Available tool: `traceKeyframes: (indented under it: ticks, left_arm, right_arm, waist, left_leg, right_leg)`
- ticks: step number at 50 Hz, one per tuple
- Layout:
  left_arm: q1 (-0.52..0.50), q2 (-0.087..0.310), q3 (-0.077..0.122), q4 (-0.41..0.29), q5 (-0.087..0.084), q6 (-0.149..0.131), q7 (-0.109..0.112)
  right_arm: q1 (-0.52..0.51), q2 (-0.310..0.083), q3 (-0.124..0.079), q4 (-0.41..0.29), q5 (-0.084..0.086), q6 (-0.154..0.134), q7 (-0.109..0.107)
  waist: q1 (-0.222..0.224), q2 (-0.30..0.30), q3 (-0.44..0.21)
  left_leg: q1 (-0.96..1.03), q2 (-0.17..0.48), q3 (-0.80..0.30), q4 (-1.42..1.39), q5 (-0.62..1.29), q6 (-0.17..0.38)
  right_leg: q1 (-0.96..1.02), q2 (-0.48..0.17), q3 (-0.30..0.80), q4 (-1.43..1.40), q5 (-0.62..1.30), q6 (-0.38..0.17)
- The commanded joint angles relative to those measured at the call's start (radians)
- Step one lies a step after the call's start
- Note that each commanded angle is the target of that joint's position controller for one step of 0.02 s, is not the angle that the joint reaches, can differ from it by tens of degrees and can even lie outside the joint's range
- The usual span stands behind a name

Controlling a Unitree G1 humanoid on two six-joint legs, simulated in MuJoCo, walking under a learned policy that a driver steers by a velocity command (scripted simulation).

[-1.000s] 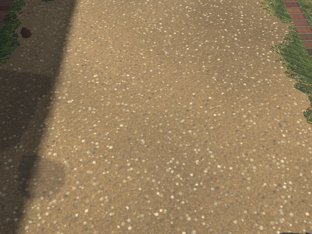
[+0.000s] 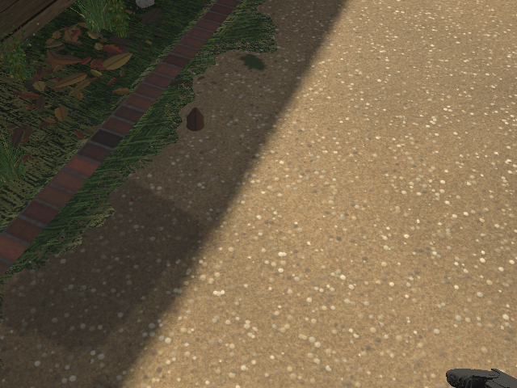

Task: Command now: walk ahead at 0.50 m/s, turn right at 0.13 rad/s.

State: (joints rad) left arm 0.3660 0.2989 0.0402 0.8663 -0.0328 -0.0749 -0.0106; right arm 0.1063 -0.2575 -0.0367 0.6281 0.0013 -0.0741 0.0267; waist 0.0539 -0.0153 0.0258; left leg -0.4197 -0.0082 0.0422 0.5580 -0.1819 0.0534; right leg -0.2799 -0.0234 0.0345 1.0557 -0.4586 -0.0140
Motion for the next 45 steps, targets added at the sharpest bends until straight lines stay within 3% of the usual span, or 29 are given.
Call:
traceKeyframes:
  ticks: [1, 3, 6, 9, 12, 15, 18, 21, 22, 23, 24, 25, 26, 27, 28, 29, 30, 32, 34, 37, 40, 43, 45]
  left_arm:
    - [-0.089, 0.120, 0.028, -0.109, 0.004, -0.025, 0.003]
    - [-0.044, 0.088, 0.030, -0.092, 0.004, 0.003, 0.004]
    - [-0.066, 0.054, 0.029, -0.100, 0.005, 0.029, 0.007]
    - [-0.131, 0.043, 0.029, -0.121, 0.009, 0.029, 0.002]
    - [-0.223, 0.025, 0.021, -0.149, 0.013, 0.023, -0.016]
    - [-0.327, 0.009, 0.011, -0.198, 0.014, 0.021, -0.034]
    - [-0.385, 0.014, 0.011, -0.247, 0.012, 0.022, -0.053]
    - [-0.316, 0.056, 0.034, -0.262, 0.012, 0.028, -0.062]
    - [-0.207, 0.092, 0.055, -0.241, 0.009, 0.031, -0.059]
    - [-0.044, 0.149, 0.088, -0.202, 0.009, 0.034, -0.045]
    - [0.073, 0.247, 0.115, -0.179, 0.008, 0.045, -0.020]
    - [0.019, 0.297, 0.114, -0.212, 0.008, 0.032, -0.023]
    - [0.038, 0.206, 0.091, -0.217, 0.013, 0.025, -0.027]
    - [0.006, 0.164, 0.079, -0.213, 0.016, 0.016, -0.026]
    - [-0.059, 0.141, 0.071, -0.219, 0.014, 0.011, -0.026]
    - [-0.116, 0.105, 0.061, -0.233, 0.017, 0.010, -0.022]
    - [-0.144, 0.095, 0.055, -0.250, 0.027, 0.010, -0.017]
    - [-0.149, 0.109, 0.060, -0.251, 0.025, 0.006, -0.009]
    - [-0.126, 0.135, 0.067, -0.240, 0.023, 0.005, 0.004]
    - [-0.087, 0.147, 0.071, -0.223, 0.013, 0.014, 0.018]
    - [-0.036, 0.156, 0.073, -0.204, 0.008, 0.023, 0.023]
    - [-0.012, 0.146, 0.072, -0.192, 0.004, 0.031, 0.027]
    - [-0.032, 0.145, 0.074, -0.197, 0.008, 0.035, 0.029]
  right_arm:
    - [0.173, -0.116, -0.043, 0.006, -0.004, -0.011, -0.002]
    - [0.129, -0.092, -0.041, 0.017, -0.011, -0.029, 0.001]
    - [0.131, -0.111, -0.051, 0.053, -0.017, -0.050, -0.007]
    - [0.151, -0.124, -0.057, 0.084, -0.020, -0.048, -0.020]
    - [0.161, -0.144, -0.060, 0.103, -0.014, -0.042, -0.029]
    - [0.218, -0.166, -0.067, 0.136, -0.005, -0.028, -0.036]
    - [0.248, -0.183, -0.073, 0.161, 0.008, -0.003, -0.040]
    - [0.220, -0.224, -0.084, 0.155, 0.015, 0.019, -0.052]
    - [0.208, -0.234, -0.085, 0.151, 0.015, 0.028, -0.057]
    - [0.194, -0.229, -0.080, 0.145, 0.020, 0.030, -0.063]
    - [0.228, -0.155, -0.054, 0.120, -0.013, 0.016, -0.061]
    - [0.285, -0.061, -0.019, 0.069, -0.014, -0.020, -0.043]
    - [0.165, -0.160, -0.040, 0.057, 0.020, -0.056, -0.026]
    - [0.096, -0.168, -0.040, 0.030, 0.045, -0.071, -0.020]
    - [0.090, -0.152, -0.037, 0.035, 0.028, -0.075, -0.027]
    - [0.094, -0.164, -0.046, 0.044, 0.001, -0.068, -0.033]
    - [0.113, -0.163, -0.050, 0.046, -0.006, -0.055, -0.032]
    - [0.130, -0.140, -0.047, 0.047, -0.016, -0.034, -0.032]
    - [0.081, -0.117, -0.038, 0.029, -0.020, -0.023, -0.036]
    - [-0.040, -0.086, -0.023, 0.002, -0.018, -0.025, -0.032]
    - [-0.131, -0.091, -0.021, -0.019, -0.001, -0.036, -0.017]
    - [-0.143, -0.132, -0.036, -0.030, 0.007, -0.049, -0.005]
    - [-0.088, -0.154, -0.049, -0.020, 0.010, -0.058, -0.004]
  waist:
    - [-0.104, 0.096, -0.093]
    - [-0.052, 0.120, -0.067]
    - [-0.036, 0.086, -0.022]
    - [-0.051, 0.070, 0.002]
    - [-0.084, 0.062, 0.029]
    - [-0.127, 0.045, 0.065]
    - [-0.137, 0.054, 0.076]
    - [-0.071, 0.111, -0.008]
    - [-0.008, 0.118, -0.071]
    - [0.081, 0.090, -0.154]
    - [0.092, -0.092, -0.247]
    - [-0.006, -0.259, -0.383]
    - [0.074, -0.106, -0.379]
    - [0.061, -0.071, -0.240]
    - [0.004, 0.027, -0.144]
    - [-0.030, 0.023, -0.106]
    - [-0.059, -0.002, -0.087]
    - [-0.079, -0.011, -0.074]
    - [-0.071, -0.012, -0.049]
    - [-0.023, -0.044, -0.032]
    - [0.018, -0.069, -0.030]
    - [0.011, -0.085, -0.033]
    - [-0.027, -0.117, -0.039]
  left_leg:
    - [0.438, 0.295, -0.371, -0.299, 0.044, 0.182]
    - [0.318, 0.260, -0.265, -0.367, 0.111, 0.166]
    - [0.270, 0.260, -0.148, -0.417, 0.226, 0.165]
    - [0.306, 0.247, -0.050, -0.428, 0.278, 0.146]
    - [0.321, 0.232, 0.037, -0.439, 0.277, 0.118]
    - [0.406, 0.263, 0.076, -0.425, 0.292, 0.110]
    - [0.514, 0.293, 0.104, -0.361, 0.392, 0.094]
    - [0.551, 0.293, 0.149, -0.169, 0.854, 0.060]
    - [0.528, 0.277, 0.164, -0.015, 0.959, 0.045]
    - [0.410, 0.237, 0.186, 0.209, 0.884, 0.009]
    - [0.118, 0.168, 0.181, 0.538, 0.324, -0.036]
    - [-0.265, -0.055, -0.002, 0.859, -0.403, -0.087]
    - [-0.371, 0.005, -0.160, 0.887, -0.361, -0.061]
    - [-0.405, 0.043, -0.143, 0.833, -0.279, -0.039]
    - [-0.361, 0.088, -0.137, 0.733, -0.210, -0.038]
    - [-0.295, 0.117, -0.134, 0.649, -0.172, -0.048]
    - [-0.234, 0.129, -0.136, 0.619, -0.145, -0.057]
    - [-0.196, 0.126, -0.114, 0.546, -0.118, -0.090]
    - [-0.200, 0.112, -0.096, 0.433, -0.041, -0.119]
    - [-0.154, 0.069, -0.087, 0.186, 0.164, -0.131]
    - [-0.086, 0.023, -0.088, 0.034, 0.263, -0.128]
    - [-0.061, 0.014, -0.126, -0.047, 0.205, -0.101]
    - [0.010, 0.012, -0.123, -0.073, 0.123, -0.068]
  right_leg:
    - [-0.458, -0.088, 0.056, 0.147, 0.112, -0.008]
    - [-0.356, -0.111, 0.068, 0.108, 0.185, 0.005]
    - [-0.386, -0.105, 0.089, 0.057, 0.270, 0.025]
    - [-0.439, -0.092, 0.101, -0.077, 0.419, 0.032]
    - [-0.412, -0.082, 0.044, -0.246, 0.547, 0.021]
    - [-0.440, -0.077, -0.002, -0.351, 0.546, 0.000]
    - [-0.465, -0.060, -0.050, -0.408, 0.438, -0.032]
    - [-0.294, 0.028, -0.140, -0.415, 0.284, -0.089]
    - [-0.151, 0.071, -0.159, -0.433, 0.263, -0.117]
    - [0.105, 0.099, -0.135, -0.510, 0.332, -0.158]
    - [0.414, -0.097, 0.167, -0.510, 0.404, -0.229]
    - [0.688, -0.315, 0.764, -0.678, 0.217, -0.442]
    - [0.678, -0.305, 0.740, -0.754, 0.169, -0.392]
    - [0.556, -0.268, 0.586, -0.756, 0.219, -0.349]
    - [0.392, -0.221, 0.469, -0.761, 0.326, -0.312]
    - [0.277, -0.186, 0.390, -0.773, 0.423, -0.293]
    - [0.196, -0.160, 0.354, -0.798, 0.477, -0.290]
    - [0.108, -0.140, 0.307, -0.824, 0.566, -0.299]
    - [0.049, -0.114, 0.252, -0.834, 0.605, -0.290]
    - [0.014, -0.056, 0.199, -0.815, 0.521, -0.236]
    - [0.022, -0.064, 0.240, -0.790, 0.415, -0.210]
    - [0.107, -0.102, 0.337, -0.712, 0.351, -0.192]
    - [0.132, -0.114, 0.387, -0.651, 0.364, -0.173]
